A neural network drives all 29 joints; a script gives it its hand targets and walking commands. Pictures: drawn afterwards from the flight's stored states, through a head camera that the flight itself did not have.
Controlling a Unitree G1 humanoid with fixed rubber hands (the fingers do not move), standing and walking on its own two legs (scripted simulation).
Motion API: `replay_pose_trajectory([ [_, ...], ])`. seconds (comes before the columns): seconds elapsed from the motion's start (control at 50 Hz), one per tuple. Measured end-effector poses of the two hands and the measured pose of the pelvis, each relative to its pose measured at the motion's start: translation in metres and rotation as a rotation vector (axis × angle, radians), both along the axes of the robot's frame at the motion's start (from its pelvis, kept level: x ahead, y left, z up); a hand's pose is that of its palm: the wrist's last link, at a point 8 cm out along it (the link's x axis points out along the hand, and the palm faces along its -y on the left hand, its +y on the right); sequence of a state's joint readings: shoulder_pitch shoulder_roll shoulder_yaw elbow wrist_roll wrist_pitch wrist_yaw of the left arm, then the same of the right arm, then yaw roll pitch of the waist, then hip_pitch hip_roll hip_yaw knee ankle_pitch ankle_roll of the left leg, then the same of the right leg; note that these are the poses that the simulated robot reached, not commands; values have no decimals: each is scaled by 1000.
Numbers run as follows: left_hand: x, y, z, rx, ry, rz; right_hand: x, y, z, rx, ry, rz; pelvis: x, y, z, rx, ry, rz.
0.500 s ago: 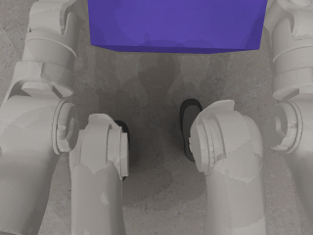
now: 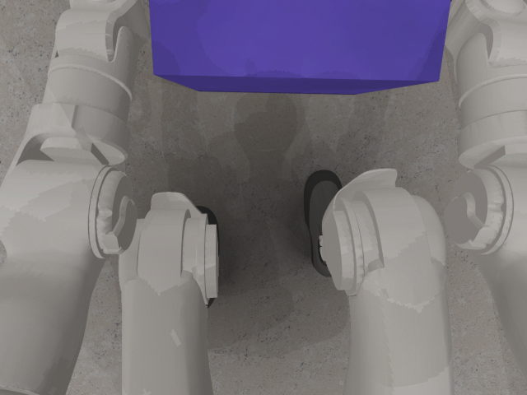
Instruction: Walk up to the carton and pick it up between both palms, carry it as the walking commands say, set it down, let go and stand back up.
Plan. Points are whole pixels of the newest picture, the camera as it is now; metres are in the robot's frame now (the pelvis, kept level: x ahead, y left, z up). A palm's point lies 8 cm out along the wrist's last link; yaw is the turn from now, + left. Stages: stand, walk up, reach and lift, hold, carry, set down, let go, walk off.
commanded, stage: set down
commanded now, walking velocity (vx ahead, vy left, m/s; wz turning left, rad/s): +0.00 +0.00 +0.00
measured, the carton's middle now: out of the picture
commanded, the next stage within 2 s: none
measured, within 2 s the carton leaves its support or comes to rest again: neither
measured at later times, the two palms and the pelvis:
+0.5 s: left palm out of the picture +0.57 +0.09 -0.16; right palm out of the picture +0.52 -0.27 -0.15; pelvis +0.02 +0.00 +0.00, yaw +0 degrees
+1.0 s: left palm out of the picture +0.56 +0.11 -0.18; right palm (473, 3) +0.50 -0.29 -0.18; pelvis +0.01 +0.00 +0.01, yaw -1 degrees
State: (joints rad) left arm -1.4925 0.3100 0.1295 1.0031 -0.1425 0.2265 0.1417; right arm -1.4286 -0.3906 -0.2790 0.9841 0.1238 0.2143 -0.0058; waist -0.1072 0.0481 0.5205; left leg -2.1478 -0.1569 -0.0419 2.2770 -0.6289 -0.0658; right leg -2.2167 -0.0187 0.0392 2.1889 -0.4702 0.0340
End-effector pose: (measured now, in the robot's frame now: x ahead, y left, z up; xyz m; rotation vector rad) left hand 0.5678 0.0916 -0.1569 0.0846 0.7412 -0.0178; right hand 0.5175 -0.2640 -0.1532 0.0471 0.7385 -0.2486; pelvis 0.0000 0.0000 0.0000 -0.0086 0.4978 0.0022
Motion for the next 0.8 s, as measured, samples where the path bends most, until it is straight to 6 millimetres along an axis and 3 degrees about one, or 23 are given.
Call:
replay_pose_trajectory([
  [0.68, 0, 1, -3, -4, -30, -12, 0, -1, -1, -7, -5, 9, 15, 1, -4, 3, 80, -3],
  [0.8, -1, 3, -9, 18, -48, -44, -4, -4, -12, -44, 9, 5, 12, 0, 1, 3, 59, -8],
])
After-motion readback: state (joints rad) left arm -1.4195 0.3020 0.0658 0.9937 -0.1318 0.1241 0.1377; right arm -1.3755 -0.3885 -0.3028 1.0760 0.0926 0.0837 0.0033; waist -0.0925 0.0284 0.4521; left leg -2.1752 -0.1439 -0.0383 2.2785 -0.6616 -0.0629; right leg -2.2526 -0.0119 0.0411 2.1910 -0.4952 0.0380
